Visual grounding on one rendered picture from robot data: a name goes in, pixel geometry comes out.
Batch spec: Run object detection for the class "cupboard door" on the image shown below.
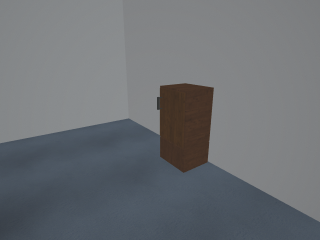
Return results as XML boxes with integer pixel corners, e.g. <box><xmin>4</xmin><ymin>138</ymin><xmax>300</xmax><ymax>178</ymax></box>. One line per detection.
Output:
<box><xmin>160</xmin><ymin>88</ymin><xmax>186</xmax><ymax>148</ymax></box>

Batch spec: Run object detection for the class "handle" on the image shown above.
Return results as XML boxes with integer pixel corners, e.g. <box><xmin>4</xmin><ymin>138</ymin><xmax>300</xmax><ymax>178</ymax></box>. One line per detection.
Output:
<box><xmin>157</xmin><ymin>97</ymin><xmax>163</xmax><ymax>110</ymax></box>

